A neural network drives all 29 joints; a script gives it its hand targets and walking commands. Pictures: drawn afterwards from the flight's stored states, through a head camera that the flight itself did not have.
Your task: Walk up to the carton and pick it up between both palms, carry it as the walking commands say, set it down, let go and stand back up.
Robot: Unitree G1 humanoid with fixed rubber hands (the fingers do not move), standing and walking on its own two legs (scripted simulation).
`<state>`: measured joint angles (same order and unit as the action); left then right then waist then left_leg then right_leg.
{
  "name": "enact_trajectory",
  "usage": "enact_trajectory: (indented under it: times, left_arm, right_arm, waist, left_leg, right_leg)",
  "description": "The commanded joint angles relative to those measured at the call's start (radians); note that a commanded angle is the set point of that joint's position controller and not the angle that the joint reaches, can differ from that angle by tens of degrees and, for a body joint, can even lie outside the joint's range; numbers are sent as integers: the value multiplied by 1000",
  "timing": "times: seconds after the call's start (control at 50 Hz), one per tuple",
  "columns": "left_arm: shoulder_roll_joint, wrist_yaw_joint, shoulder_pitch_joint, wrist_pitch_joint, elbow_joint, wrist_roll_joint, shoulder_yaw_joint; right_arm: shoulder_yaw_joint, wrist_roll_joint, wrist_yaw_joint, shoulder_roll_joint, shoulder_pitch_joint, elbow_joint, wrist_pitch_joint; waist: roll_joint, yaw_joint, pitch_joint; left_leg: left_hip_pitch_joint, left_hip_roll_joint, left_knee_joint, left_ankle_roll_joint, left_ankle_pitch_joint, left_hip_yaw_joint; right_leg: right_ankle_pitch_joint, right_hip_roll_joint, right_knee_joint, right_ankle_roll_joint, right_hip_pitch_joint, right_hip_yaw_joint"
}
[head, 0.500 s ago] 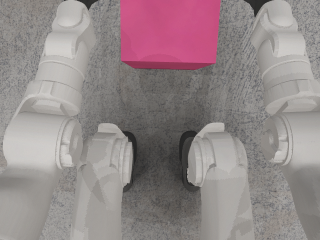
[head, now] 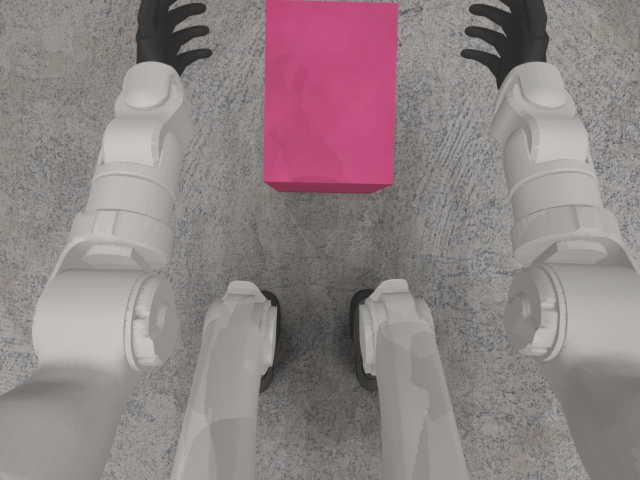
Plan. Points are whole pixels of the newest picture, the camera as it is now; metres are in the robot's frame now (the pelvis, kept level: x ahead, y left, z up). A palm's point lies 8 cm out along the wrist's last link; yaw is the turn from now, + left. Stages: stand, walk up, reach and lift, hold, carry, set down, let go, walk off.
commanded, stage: set down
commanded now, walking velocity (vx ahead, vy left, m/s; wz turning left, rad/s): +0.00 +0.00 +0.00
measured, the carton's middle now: (327, 113) +0.56 -0.03 -0.39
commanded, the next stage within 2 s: let go in 0.66 s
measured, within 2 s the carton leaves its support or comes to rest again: neither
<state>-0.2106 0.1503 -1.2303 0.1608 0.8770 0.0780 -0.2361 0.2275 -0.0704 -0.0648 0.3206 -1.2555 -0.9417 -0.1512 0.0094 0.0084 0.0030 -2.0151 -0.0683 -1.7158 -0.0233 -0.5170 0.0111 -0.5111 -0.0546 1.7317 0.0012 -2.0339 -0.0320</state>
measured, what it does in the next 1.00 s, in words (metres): rises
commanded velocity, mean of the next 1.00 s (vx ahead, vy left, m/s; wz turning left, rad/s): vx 0.00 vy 0.00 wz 0.00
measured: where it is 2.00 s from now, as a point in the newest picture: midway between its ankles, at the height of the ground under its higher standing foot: (314, 357)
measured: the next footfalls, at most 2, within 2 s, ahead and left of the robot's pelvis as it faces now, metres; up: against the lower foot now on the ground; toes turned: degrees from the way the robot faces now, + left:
none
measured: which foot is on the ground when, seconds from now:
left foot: down 0.00-1.00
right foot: down 0.00-1.00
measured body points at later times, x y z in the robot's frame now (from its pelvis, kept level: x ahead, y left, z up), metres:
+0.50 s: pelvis +0.03 +0.00 +0.14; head +0.33 -0.02 +0.47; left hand +0.55 +0.15 +0.04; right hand +0.55 -0.22 +0.04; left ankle +0.09 +0.12 -0.47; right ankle +0.09 -0.11 -0.47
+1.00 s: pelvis +0.07 +0.00 +0.21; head +0.33 -0.01 +0.58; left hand +0.47 +0.18 +0.09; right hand +0.46 -0.23 +0.08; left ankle +0.09 +0.12 -0.47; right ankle +0.09 -0.11 -0.47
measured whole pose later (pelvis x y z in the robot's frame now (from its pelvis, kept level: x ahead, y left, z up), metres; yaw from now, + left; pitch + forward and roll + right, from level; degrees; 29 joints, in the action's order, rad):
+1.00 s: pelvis +0.07 +0.00 +0.21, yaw -2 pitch +38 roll +1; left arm -0.11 0.02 -0.56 0.11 0.57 -0.12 -0.23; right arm 0.25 0.12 0.02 0.18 -0.59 -0.61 -0.10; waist 0.00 0.00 -0.05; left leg -1.18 -0.04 -0.80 -0.01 -0.28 0.05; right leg -0.27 -0.05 0.81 0.01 -1.19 -0.07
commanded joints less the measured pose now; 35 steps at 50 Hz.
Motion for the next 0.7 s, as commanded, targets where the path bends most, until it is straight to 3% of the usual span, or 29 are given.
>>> enact_trajectory:
  times: [0.0,0.32,0.54,0.68]
  left_arm:
    - [-94,-4,-222,-14,-133,-13,-16]
    - [-47,-44,-111,-24,-167,-72,-51]
    - [17,-80,-45,-51,-146,-168,-123]
    - [32,-85,38,-69,-148,-232,-169]
  right_arm:
    - [19,6,8,116,-238,130,16]
    - [70,64,53,80,-134,146,30]
    - [119,148,80,24,-75,118,57]
    - [158,226,93,-8,-1,132,70]
  waist:
    - [-43,7,-1140]
    - [-41,-1,-1094]
    - [-35,-3,-916]
    - [-42,-7,-935]
  left_leg:
    - [574,-39,192,-19,312,-84]
    - [847,-28,531,-25,449,-55]
    - [951,-11,763,-26,459,-37]
    - [1006,-8,801,-35,527,-36]
  right_leg:
    - [378,-26,-209,-25,724,59]
    - [505,-20,-548,-31,952,42]
    - [532,-13,-776,-40,1096,20]
    - [599,-14,-806,-46,1168,25]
